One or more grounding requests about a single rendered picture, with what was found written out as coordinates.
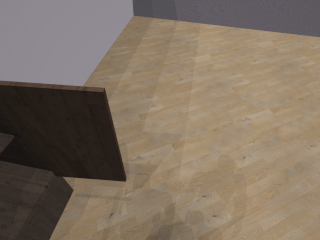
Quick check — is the cupboard door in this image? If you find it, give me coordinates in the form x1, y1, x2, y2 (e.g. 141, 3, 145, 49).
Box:
0, 80, 127, 182

